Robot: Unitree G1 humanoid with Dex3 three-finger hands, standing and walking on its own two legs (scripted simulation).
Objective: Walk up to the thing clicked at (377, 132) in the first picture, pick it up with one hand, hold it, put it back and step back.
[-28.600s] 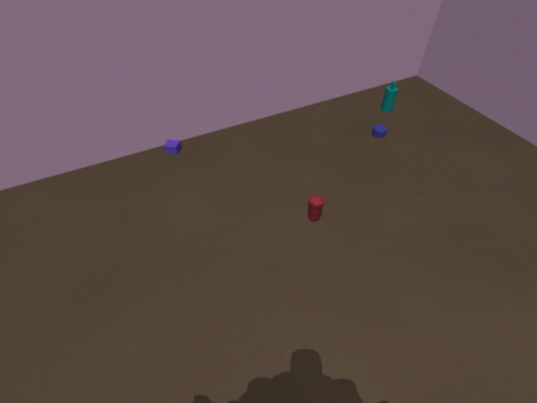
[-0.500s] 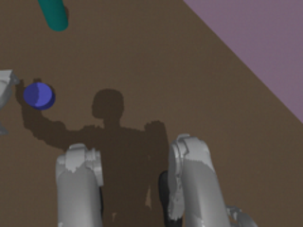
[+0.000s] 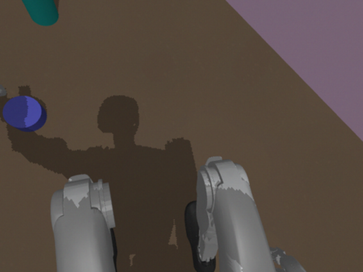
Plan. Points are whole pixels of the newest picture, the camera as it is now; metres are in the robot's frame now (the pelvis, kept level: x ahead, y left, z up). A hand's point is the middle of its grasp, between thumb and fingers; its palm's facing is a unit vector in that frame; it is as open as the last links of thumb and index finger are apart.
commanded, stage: rise first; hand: left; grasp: from above
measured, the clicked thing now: (26, 114) +0.49 +0.34 -0.30
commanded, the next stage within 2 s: approach in 0.12 s
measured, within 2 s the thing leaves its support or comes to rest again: neither
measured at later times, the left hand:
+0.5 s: hand (6, 109) +0.47 +0.33 -0.18, palm faces -0.41 -0.08 -0.91, open 13.9 cm
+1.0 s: hand out of the picture +0.43 +0.34 -0.18, palm faces -0.58 -0.15 -0.80, open 13.8 cm
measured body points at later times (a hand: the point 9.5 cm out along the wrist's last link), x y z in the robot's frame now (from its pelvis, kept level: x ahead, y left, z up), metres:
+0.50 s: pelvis +0.00 +0.00 -0.01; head +0.25 +0.10 +0.35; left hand +0.48 +0.33 -0.13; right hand +0.06 -0.28 -0.10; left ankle +0.07 +0.13 -0.29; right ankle +0.10 -0.14 -0.29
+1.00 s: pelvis -0.01 +0.00 +0.01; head +0.25 +0.09 +0.36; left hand +0.46 +0.35 -0.13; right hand +0.02 -0.27 -0.08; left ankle +0.07 +0.13 -0.29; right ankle +0.10 -0.14 -0.29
